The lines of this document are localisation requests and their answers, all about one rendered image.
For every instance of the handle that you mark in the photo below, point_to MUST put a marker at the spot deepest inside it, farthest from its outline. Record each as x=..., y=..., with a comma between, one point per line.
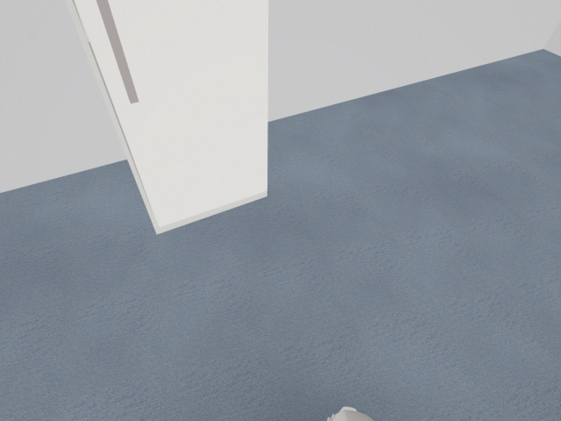
x=118, y=51

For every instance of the fridge door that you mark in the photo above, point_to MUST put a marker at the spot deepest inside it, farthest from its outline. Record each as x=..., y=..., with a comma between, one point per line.
x=198, y=133

